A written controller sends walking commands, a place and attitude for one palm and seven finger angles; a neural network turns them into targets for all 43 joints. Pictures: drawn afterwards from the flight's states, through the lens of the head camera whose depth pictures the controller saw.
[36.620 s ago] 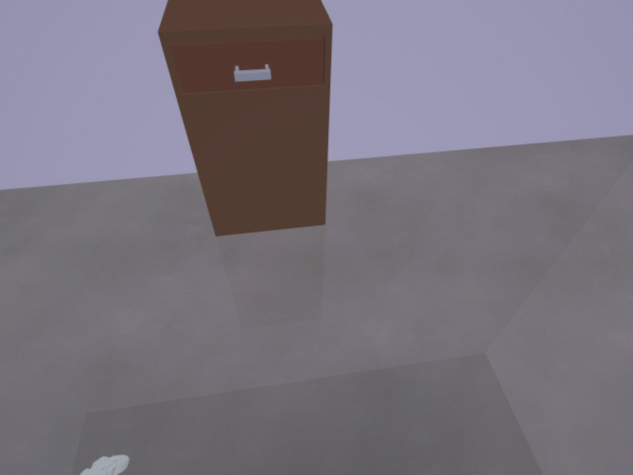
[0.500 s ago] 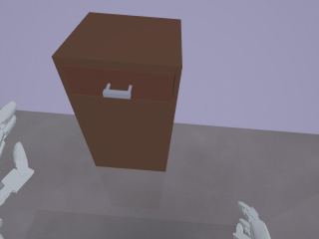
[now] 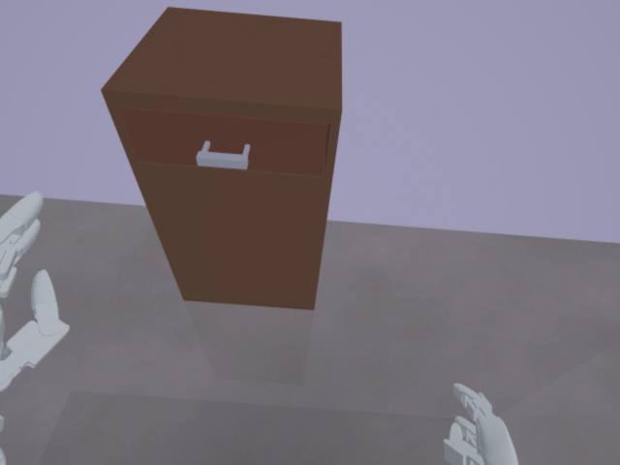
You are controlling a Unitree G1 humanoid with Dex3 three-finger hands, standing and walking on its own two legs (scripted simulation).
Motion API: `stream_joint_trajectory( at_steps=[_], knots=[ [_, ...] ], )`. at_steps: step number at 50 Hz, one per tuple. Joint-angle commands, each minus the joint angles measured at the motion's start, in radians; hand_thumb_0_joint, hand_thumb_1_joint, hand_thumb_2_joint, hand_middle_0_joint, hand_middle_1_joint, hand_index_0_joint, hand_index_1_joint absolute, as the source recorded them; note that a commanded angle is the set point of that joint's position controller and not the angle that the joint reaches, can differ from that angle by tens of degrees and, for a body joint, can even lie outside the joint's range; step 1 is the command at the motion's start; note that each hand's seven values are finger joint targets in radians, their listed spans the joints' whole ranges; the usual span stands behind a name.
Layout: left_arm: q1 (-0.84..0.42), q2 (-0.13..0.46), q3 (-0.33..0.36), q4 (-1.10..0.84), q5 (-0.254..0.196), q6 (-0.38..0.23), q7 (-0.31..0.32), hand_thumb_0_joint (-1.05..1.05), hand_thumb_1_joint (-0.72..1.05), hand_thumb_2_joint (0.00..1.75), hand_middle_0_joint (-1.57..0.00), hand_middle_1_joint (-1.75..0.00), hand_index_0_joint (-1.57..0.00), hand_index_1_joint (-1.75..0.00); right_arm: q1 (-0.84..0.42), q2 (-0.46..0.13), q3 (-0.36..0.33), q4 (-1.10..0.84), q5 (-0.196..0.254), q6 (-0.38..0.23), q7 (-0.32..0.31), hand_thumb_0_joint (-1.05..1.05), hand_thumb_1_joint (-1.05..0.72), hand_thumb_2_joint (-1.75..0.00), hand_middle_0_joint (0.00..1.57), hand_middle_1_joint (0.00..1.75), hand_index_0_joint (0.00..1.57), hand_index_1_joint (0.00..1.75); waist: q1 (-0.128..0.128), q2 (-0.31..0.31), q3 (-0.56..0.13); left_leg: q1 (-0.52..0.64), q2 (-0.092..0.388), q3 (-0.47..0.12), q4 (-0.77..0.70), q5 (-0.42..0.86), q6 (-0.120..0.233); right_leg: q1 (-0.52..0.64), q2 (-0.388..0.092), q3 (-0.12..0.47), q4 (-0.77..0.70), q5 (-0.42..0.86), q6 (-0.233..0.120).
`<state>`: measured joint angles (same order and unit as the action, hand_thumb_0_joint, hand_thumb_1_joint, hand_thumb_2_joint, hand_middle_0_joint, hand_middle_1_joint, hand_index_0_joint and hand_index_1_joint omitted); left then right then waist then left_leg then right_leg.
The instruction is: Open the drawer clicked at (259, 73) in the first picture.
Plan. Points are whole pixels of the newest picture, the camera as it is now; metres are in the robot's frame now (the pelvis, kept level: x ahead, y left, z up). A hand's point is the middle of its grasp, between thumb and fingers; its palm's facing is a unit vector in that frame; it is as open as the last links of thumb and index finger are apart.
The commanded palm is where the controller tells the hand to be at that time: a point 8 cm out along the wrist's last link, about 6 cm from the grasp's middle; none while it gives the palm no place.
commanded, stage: step back with the hand held close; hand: left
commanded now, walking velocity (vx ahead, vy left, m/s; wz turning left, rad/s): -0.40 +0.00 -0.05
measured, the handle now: (224, 153) +0.71 +0.22 -0.05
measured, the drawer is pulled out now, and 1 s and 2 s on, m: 0.00 0.00 0.00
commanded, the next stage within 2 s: stop stepping back and stand still in 0.04 s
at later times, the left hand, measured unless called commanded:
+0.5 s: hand out of the picture +0.09 +0.23 +0.16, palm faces +0.40 -0.83 -0.39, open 7.4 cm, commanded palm +0.03 +0.28 +0.17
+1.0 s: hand out of the picture +0.09 +0.26 +0.12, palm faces +0.31 -0.84 -0.43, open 7.4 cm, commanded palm none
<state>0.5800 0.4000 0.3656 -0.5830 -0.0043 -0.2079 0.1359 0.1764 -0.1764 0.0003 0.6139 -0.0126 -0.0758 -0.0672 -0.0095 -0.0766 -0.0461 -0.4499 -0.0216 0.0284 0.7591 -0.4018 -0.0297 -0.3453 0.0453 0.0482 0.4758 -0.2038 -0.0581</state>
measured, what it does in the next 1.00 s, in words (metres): walks backwards: left foot, then right foot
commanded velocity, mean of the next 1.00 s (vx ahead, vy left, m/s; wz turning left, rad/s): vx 0.04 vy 0.01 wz -0.01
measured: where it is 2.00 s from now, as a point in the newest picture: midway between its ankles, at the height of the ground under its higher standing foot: outside the picture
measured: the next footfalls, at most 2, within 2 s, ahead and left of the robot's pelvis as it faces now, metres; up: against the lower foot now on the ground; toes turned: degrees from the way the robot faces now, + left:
left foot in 0.06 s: -0.04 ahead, +0.11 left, +0.00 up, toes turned +2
right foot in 0.28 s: -0.05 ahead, -0.09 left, +0.00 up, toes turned +0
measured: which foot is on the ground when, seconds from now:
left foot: up 0.00-0.04, down 0.06-1.00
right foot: down 0.00-0.12, up 0.14-0.26, down 0.28-1.00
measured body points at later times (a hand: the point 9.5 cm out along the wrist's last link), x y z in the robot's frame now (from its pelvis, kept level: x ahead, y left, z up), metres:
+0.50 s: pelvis -0.10 -0.01 -0.01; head -0.11 +0.00 +0.44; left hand +0.07 +0.28 +0.18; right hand +0.04 -0.25 -0.09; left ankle -0.08 +0.11 -0.74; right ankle -0.09 -0.09 -0.74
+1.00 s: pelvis -0.11 +0.02 -0.01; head -0.11 +0.03 +0.44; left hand +0.07 +0.31 +0.14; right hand +0.05 -0.21 -0.09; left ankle -0.08 +0.11 -0.74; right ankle -0.09 -0.09 -0.74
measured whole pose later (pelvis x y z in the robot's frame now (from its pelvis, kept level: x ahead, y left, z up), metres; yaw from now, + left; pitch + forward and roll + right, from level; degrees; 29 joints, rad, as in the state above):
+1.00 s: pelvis -0.11 +0.02 -0.01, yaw +0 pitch +1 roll -1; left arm 0.53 0.36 0.28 -0.36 0.02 -0.21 0.11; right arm 0.22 -0.22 0.01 0.68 -0.02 -0.16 -0.03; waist 0.00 0.01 -0.05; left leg -0.31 -0.01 0.04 0.53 -0.24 0.04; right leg -0.28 0.04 -0.01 0.49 -0.22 -0.02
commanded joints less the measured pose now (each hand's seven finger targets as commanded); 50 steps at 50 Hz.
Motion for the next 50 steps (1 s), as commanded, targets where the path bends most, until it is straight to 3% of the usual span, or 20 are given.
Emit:
stream_joint_trajectory(
  at_steps=[1, 2, 3, 4, 5, 7, 8, 9, 12, 13, 14, 16, 20, 24, 27, 33, 42, 47, 48, 50],
  knots=[
    [0.008, 0.143, 0.096, -0.186, -0.019, -0.056, 0.007, 0.00, 0.90, 0.90, -0.20, -0.30, -0.20, -0.30, -0.059, -0.144, -0.051, -0.167, 0.021, -0.031, -0.016, 0.00, -0.90, -0.90, 0.20, 0.30, 0.20, 0.30, -0.013, 0.086, -0.133, 0.167, 0.069, -0.037, -0.398, 0.386, 0.032, 0.138, -0.131, 0.060, 0.005, 0.506, 0.040],
    [0.018, 0.158, 0.112, -0.203, -0.019, -0.068, 0.004, 0.00, 0.90, 0.90, -0.20, -0.30, -0.20, -0.30, -0.060, -0.167, -0.069, -0.183, 0.023, -0.034, -0.015, 0.00, -0.90, -0.90, 0.20, 0.30, 0.20, 0.30, 0.003, 0.181, -0.156, 0.191, 0.185, -0.150, -0.397, 0.566, 0.076, 0.100, -0.058, 0.021, 0.051, 0.322, 0.083],
    [0.062, 0.170, 0.130, -0.212, -0.028, -0.079, 0.000, 0.00, 0.90, 0.90, -0.20, -0.30, -0.20, -0.30, -0.053, -0.175, -0.081, -0.195, 0.034, -0.048, -0.007, 0.00, -0.90, -0.90, 0.20, 0.30, 0.20, 0.30, 0.019, 0.175, -0.211, 0.221, 0.234, -0.134, -0.398, 0.603, 0.093, 0.111, -0.031, 0.010, 0.091, 0.137, 0.093],
    [0.117, 0.174, 0.150, -0.177, -0.035, -0.072, 0.001, 0.00, 0.90, 0.90, -0.20, -0.30, -0.20, -0.30, -0.066, -0.173, -0.096, -0.209, 0.036, -0.059, -0.006, 0.00, -0.90, -0.90, 0.20, 0.30, 0.20, 0.30, 0.021, 0.151, -0.235, 0.219, 0.246, -0.153, -0.364, 0.595, 0.108, 0.106, -0.010, 0.001, 0.088, 0.114, 0.098],
    [0.119, 0.162, 0.157, -0.222, -0.035, -0.072, 0.000, 0.00, 0.90, 0.90, -0.20, -0.30, -0.20, -0.30, -0.068, -0.164, -0.083, -0.214, 0.012, -0.063, -0.007, 0.00, -0.90, -0.90, 0.20, 0.30, 0.20, 0.30, 0.003, 0.249, -0.232, 0.186, 0.243, -0.155, -0.373, 0.673, 0.114, 0.100, -0.008, -0.020, 0.177, 0.134, 0.079],
    [0.083, 0.154, 0.147, -0.304, -0.024, -0.081, 0.003, 0.00, 0.90, 0.90, -0.20, -0.30, -0.20, -0.30, -0.069, -0.165, -0.074, -0.202, -0.023, -0.085, -0.004, 0.00, -0.90, -0.90, 0.20, 0.30, 0.20, 0.30, 0.011, 0.342, -0.180, 0.065, 0.320, -0.181, -0.431, 0.693, 0.145, 0.115, 0.015, -0.034, 0.336, -0.152, 0.074],
    [0.103, 0.127, 0.131, -0.303, -0.023, -0.077, 0.009, 0.00, 0.90, 0.90, -0.20, -0.30, -0.20, -0.30, -0.045, -0.157, -0.070, -0.195, -0.024, -0.102, -0.003, 0.00, -0.90, -0.90, 0.20, 0.30, 0.20, 0.30, 0.012, 0.308, -0.155, 0.074, 0.318, -0.155, -0.416, 0.623, 0.152, 0.095, 0.009, -0.034, 0.331, -0.225, 0.072],
    [0.090, 0.126, 0.126, -0.338, -0.029, -0.073, 0.016, 0.00, 0.90, 0.90, -0.20, -0.30, -0.20, -0.30, -0.027, -0.160, -0.068, -0.193, -0.017, -0.117, -0.004, 0.00, -0.90, -0.90, 0.20, 0.30, 0.20, 0.30, 0.012, 0.252, -0.154, 0.120, 0.294, -0.139, -0.387, 0.563, 0.140, 0.084, 0.006, -0.042, 0.252, -0.215, 0.073],
    [0.115, 0.098, 0.094, -0.250, -0.020, -0.047, 0.043, 0.00, 0.90, 0.90, -0.20, -0.30, -0.20, -0.30, -0.024, -0.179, -0.050, -0.176, -0.009, -0.127, -0.012, 0.00, -0.90, -0.90, 0.20, 0.30, 0.20, 0.30, -0.009, 0.247, -0.079, 0.083, 0.221, -0.110, -0.337, 0.276, 0.092, 0.139, -0.028, -0.063, 0.002, -0.117, 0.071],
    [0.086, 0.117, 0.105, -0.227, -0.012, -0.044, 0.048, 0.00, 0.90, 0.90, -0.20, -0.30, -0.20, -0.30, -0.021, -0.177, -0.047, -0.173, -0.010, -0.117, -0.014, 0.00, -0.90, -0.90, 0.20, 0.30, 0.20, 0.30, -0.016, 0.129, -0.062, 0.059, 0.145, -0.083, -0.250, 0.130, 0.056, 0.121, -0.099, 0.054, -0.110, -0.014, 0.031],
    [0.046, 0.150, 0.132, -0.219, -0.010, -0.040, 0.052, 0.00, 0.90, 0.90, -0.20, -0.30, -0.20, -0.30, -0.034, -0.179, -0.048, -0.176, -0.018, -0.099, -0.015, 0.00, -0.90, -0.90, 0.20, 0.30, 0.20, 0.30, -0.030, 0.027, -0.067, 0.071, 0.072, -0.050, -0.141, 0.046, 0.025, 0.055, -0.236, 0.238, -0.189, 0.022, -0.030],
    [-0.011, 0.139, 0.113, -0.163, -0.016, -0.040, 0.051, 0.00, 0.90, 0.90, -0.20, -0.30, -0.20, -0.30, -0.020, -0.146, -0.044, -0.155, 0.015, -0.096, -0.017, 0.00, -0.90, -0.90, 0.20, 0.30, 0.20, 0.30, -0.003, -0.024, -0.068, 0.073, 0.032, -0.051, 0.034, 0.021, 0.021, 0.028, -0.311, 0.351, -0.246, -0.108, -0.070],
    [-0.035, 0.113, 0.079, -0.111, -0.013, -0.037, 0.045, 0.00, 0.90, 0.90, -0.20, -0.30, -0.20, -0.30, -0.033, -0.135, -0.027, -0.148, 0.007, -0.089, -0.018, 0.00, -0.90, -0.90, 0.20, 0.30, 0.20, 0.30, -0.010, -0.036, -0.009, 0.132, 0.042, -0.020, -0.170, 0.066, 0.042, 0.036, -0.252, 0.193, -0.209, -0.125, -0.048],
    [-0.021, 0.107, 0.051, -0.133, -0.015, -0.048, 0.036, 0.00, 0.90, 0.90, -0.20, -0.30, -0.20, -0.30, -0.038, -0.161, -0.033, -0.158, 0.005, -0.106, -0.023, 0.00, -0.90, -0.90, 0.20, 0.30, 0.20, 0.30, 0.000, 0.056, 0.022, 0.193, 0.086, -0.061, -0.347, 0.084, 0.070, 0.050, -0.173, 0.140, -0.200, -0.169, 0.017],
    [0.007, 0.119, 0.069, -0.151, -0.011, -0.060, 0.036, 0.00, 0.90, 0.90, -0.20, -0.30, -0.20, -0.30, -0.031, -0.154, -0.023, -0.154, 0.000, -0.110, -0.022, 0.00, -0.90, -0.90, 0.20, 0.30, 0.20, 0.30, -0.001, 0.111, 0.048, 0.171, 0.093, -0.077, -0.379, -0.008, 0.071, 0.002, -0.144, 0.117, -0.196, -0.295, 0.014],
    [-0.004, 0.092, 0.066, -0.148, 0.002, -0.063, 0.051, 0.00, 0.90, 0.90, -0.20, -0.30, -0.20, -0.30, -0.012, -0.168, -0.024, -0.158, -0.016, -0.125, -0.032, 0.00, -0.90, -0.90, 0.20, 0.30, 0.20, 0.30, -0.006, 0.182, 0.033, 0.090, 0.154, -0.169, -0.475, -0.072, 0.084, 0.077, -0.066, 0.021, -0.067, -0.156, 0.036],
    [0.006, 0.096, 0.075, -0.140, -0.011, -0.067, 0.043, 0.00, 0.90, 0.90, -0.20, -0.30, -0.20, -0.30, -0.017, -0.152, -0.028, -0.151, -0.003, -0.129, -0.017, 0.00, -0.90, -0.90, 0.20, 0.30, 0.20, 0.30, -0.005, 0.091, -0.024, 0.162, 0.093, -0.078, -0.323, 0.117, 0.053, 0.076, -0.134, 0.110, -0.148, -0.042, 0.010],
    [-0.014, 0.088, 0.061, -0.136, -0.015, -0.064, 0.035, 0.00, 0.90, 0.90, -0.20, -0.30, -0.20, -0.30, -0.036, -0.150, -0.022, -0.149, 0.004, -0.127, -0.014, 0.00, -0.90, -0.90, 0.20, 0.30, 0.20, 0.30, 0.002, 0.113, -0.023, 0.185, 0.111, -0.090, -0.377, 0.167, 0.053, 0.095, -0.099, 0.061, -0.116, 0.015, 0.031],
    [-0.132, 0.006, -0.276, 0.688, 0.069, 0.104, -0.109, 0.00, 0.90, 0.90, -0.20, -0.30, -0.20, -0.30, -0.069, -0.352, -0.099, 0.119, -0.004, -0.137, 0.072, 0.00, -0.90, -0.90, 0.20, 0.30, 0.20, 0.30, -0.050, 0.137, 0.059, 0.126, 0.133, -0.112, -0.218, 0.379, 0.078, -0.019, -0.136, 0.004, 0.039, 0.202, 0.028],
    [-0.146, -0.012, -0.250, 0.727, 0.051, 0.188, -0.134, 0.00, 0.90, 0.90, -0.20, -0.30, -0.20, -0.30, 0.034, -0.295, -0.093, 0.108, 0.004, -0.047, 0.066, 0.00, -0.90, -0.90, 0.20, 0.30, 0.20, 0.30, -0.020, 0.078, -0.058, 0.177, 0.164, -0.125, -0.257, 0.505, 0.090, 0.030, -0.092, 0.003, 0.102, 0.164, 0.027]
  ],
)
